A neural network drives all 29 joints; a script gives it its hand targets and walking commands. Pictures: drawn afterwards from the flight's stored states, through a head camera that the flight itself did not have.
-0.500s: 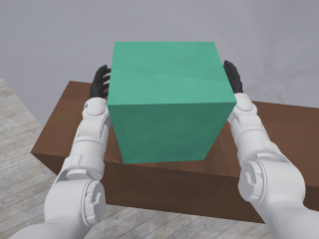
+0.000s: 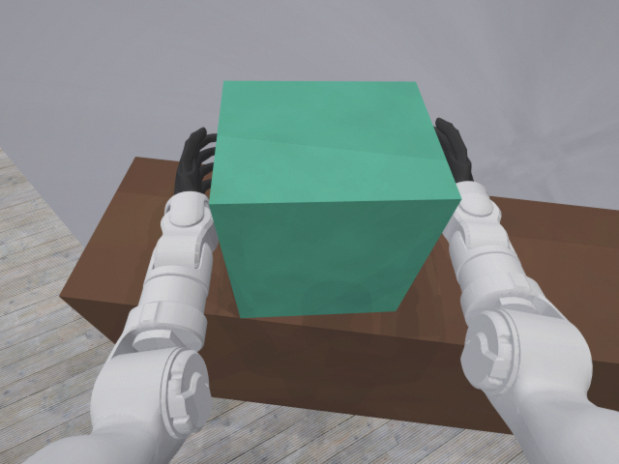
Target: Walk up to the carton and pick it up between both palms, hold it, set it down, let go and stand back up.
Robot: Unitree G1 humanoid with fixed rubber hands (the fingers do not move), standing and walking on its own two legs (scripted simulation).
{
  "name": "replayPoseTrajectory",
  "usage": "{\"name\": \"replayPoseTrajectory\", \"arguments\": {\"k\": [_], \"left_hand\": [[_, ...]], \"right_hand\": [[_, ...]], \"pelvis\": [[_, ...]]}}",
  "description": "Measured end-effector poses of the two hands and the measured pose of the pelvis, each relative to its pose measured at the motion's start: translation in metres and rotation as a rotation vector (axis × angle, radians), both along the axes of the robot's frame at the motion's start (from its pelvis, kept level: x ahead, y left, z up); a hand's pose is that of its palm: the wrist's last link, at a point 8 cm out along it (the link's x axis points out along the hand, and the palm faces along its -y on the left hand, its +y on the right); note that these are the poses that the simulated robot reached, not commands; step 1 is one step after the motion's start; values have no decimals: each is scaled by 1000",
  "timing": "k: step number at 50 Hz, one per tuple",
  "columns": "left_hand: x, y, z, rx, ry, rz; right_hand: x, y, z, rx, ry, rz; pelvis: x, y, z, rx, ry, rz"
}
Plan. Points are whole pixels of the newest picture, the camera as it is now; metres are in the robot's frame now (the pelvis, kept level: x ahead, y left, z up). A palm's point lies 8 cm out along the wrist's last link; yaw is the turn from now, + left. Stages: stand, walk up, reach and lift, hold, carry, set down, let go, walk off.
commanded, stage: set down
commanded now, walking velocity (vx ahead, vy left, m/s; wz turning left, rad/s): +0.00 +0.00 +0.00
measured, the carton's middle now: (320, 210) +0.44 +0.03 +0.05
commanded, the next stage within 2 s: none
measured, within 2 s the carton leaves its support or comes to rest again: neither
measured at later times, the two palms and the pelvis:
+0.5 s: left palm (192, 191) +0.41 +0.20 +0.09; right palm (452, 180) +0.46 -0.14 +0.11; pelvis +0.00 +0.00 +0.00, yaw +0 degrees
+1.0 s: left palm (192, 192) +0.41 +0.20 +0.09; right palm (452, 180) +0.46 -0.14 +0.11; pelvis +0.00 +0.00 +0.00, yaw +0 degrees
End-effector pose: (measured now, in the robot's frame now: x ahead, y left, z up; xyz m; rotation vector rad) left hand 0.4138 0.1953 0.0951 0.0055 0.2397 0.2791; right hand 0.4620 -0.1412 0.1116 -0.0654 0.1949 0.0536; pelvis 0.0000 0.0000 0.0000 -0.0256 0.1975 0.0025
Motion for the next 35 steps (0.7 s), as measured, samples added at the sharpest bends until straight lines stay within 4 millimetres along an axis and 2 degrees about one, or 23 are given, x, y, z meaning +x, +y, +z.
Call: {"name": "replayPoseTrajectory", "arguments": {"k": [35], "left_hand": [[0, 0, -3, -29, -15, 4]], "right_hand": [[0, 0, -2, 21, -9, -1]], "pelvis": [[2, -2, 0, 2, 1, 0]]}}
